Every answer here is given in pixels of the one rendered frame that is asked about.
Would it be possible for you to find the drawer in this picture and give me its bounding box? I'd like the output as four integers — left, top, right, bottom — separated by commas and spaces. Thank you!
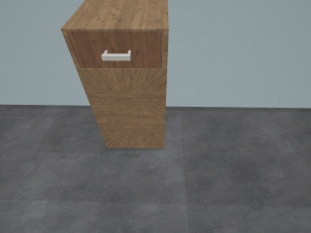
67, 31, 163, 69

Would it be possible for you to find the cabinet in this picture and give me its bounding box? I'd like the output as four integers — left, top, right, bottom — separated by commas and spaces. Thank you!
61, 0, 169, 149

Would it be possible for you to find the handle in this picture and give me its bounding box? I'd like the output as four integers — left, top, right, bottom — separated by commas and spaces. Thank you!
101, 50, 131, 61

